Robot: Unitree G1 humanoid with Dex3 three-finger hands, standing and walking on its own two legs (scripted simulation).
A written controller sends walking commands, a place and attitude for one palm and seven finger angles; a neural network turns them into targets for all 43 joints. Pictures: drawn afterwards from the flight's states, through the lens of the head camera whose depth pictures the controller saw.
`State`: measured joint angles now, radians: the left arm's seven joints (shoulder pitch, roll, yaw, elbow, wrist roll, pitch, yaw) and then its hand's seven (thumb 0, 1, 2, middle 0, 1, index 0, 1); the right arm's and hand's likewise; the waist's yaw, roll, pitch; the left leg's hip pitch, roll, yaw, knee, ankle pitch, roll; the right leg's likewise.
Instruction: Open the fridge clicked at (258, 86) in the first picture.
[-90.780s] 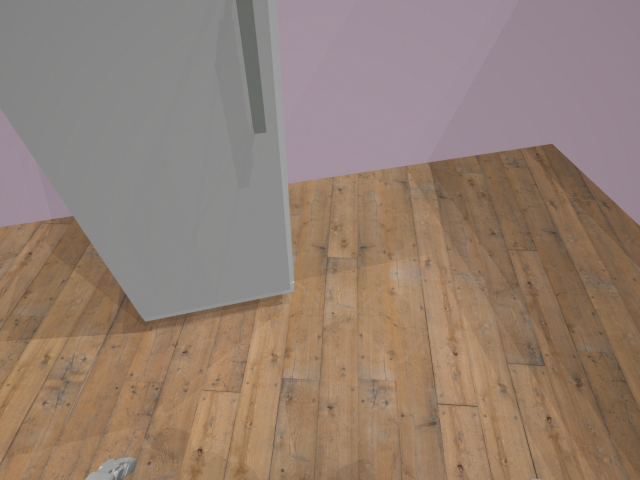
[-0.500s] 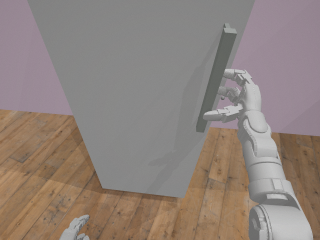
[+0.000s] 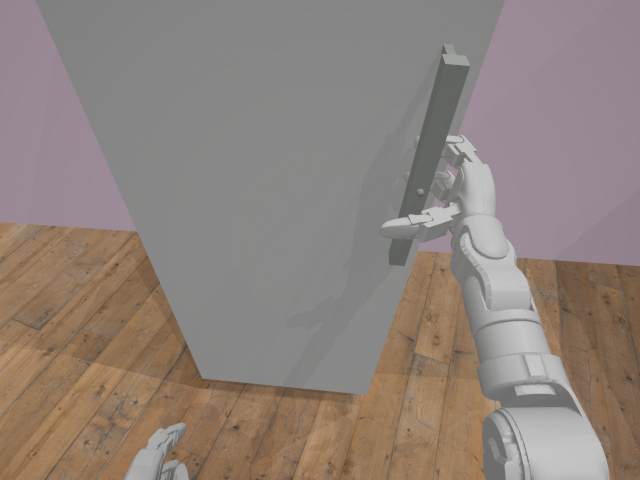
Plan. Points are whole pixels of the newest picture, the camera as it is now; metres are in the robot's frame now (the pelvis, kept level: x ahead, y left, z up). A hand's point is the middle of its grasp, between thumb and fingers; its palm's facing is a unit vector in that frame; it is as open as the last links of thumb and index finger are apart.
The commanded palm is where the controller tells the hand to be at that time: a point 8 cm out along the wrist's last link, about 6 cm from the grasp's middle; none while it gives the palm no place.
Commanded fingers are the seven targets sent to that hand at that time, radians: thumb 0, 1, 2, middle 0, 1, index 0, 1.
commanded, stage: slide the fingers in behind the handle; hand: right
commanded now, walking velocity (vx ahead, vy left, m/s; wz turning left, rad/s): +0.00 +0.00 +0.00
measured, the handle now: (417, 173) +0.47 -0.10 +0.16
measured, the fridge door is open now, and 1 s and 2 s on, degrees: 2 2 3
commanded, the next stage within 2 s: grip the handle and tug to test in 0.86 s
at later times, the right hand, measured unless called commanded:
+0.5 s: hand (405, 190) +0.42 -0.07 +0.17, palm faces +0.01 +1.00 +0.02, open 13.9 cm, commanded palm +0.39 -0.13 +0.17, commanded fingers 0.00 0.50 -0.30 0.30 1.20 0.30 1.20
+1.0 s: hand (404, 190) +0.42 -0.07 +0.17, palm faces +0.01 +1.00 +0.01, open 13.9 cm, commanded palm +0.39 -0.13 +0.17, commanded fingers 0.00 0.36 -0.36 0.31 1.22 0.31 1.22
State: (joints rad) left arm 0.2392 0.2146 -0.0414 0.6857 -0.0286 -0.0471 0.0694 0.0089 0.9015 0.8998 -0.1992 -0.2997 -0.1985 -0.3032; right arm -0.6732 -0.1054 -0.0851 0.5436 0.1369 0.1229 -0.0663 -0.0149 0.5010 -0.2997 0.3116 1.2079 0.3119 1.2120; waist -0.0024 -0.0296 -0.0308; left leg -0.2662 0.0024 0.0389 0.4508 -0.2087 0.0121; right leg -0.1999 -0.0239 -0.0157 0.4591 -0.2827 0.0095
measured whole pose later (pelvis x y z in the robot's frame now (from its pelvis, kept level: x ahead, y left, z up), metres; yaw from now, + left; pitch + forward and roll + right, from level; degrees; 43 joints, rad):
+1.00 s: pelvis +0.00 +0.00 +0.00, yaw +0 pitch +1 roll +0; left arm 0.23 0.21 -0.04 0.69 -0.02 -0.02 0.08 0.01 0.90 0.90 -0.20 -0.30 -0.20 -0.30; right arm -0.70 -0.07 -0.05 0.56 0.13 0.13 -0.12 -0.01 0.50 -0.30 0.31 1.20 0.31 1.21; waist 0.00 -0.03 -0.02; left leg -0.25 0.00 0.04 0.44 -0.20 0.01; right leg -0.19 -0.02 -0.01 0.45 -0.27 0.01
